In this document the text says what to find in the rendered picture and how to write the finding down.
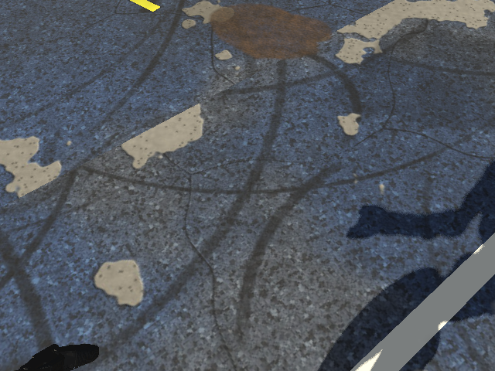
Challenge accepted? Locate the robot left hand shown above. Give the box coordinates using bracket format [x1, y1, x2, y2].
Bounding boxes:
[14, 344, 99, 371]

